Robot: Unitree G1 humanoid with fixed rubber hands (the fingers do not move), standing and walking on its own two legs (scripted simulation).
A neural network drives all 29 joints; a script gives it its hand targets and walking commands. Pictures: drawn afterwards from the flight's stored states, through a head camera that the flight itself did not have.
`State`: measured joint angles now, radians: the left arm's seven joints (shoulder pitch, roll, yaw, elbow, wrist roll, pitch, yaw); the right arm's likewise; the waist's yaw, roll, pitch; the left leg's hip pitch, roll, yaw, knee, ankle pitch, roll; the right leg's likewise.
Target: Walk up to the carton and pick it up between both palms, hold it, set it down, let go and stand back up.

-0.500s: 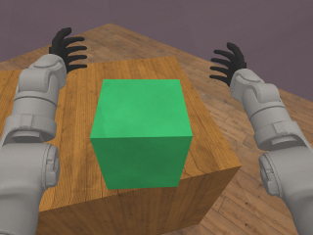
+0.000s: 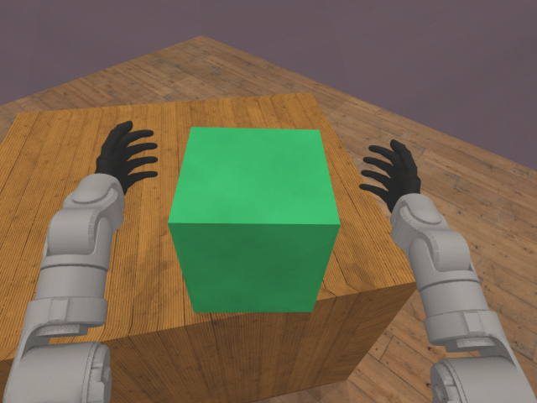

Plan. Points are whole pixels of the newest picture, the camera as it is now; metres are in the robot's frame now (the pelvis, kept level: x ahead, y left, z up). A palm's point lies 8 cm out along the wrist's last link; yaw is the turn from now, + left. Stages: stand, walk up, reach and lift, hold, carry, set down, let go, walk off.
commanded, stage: set down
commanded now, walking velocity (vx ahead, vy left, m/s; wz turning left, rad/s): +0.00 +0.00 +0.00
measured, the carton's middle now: (254, 223) +0.39 +0.03 +0.04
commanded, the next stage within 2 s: none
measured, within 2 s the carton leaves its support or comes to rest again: neither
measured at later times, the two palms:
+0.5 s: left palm (113, 263) +0.29 +0.23 +0.07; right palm (410, 271) +0.28 -0.19 +0.07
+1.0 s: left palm (109, 322) +0.23 +0.24 +0.02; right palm (407, 320) +0.23 -0.19 +0.02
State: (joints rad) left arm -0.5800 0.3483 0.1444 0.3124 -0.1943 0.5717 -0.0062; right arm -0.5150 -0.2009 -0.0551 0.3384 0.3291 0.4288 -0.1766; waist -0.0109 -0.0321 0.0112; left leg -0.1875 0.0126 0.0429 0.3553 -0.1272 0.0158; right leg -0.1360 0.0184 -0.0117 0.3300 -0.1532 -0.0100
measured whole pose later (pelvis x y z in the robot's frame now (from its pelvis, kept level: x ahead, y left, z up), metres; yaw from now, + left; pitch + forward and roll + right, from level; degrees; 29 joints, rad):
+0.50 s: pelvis +0.03 +0.00 +0.00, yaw -1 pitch -3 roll -1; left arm 0.02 0.23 0.13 -0.07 -0.16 0.37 -0.04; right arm 0.10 -0.16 -0.02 -0.07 0.25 0.24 -0.14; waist 0.03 -0.02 0.06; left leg -0.11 0.01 0.06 0.32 -0.16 0.01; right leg -0.05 0.02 0.01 0.28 -0.17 -0.01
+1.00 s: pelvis +0.04 +0.00 +0.00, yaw -1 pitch -3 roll -1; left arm 0.30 0.29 0.01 0.11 -0.19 -0.11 -0.05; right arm 0.38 -0.12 0.04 0.07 0.19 -0.11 -0.09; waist 0.06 -0.03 0.04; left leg -0.11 0.02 0.04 0.34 -0.19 0.01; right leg -0.04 0.03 0.00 0.27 -0.19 -0.02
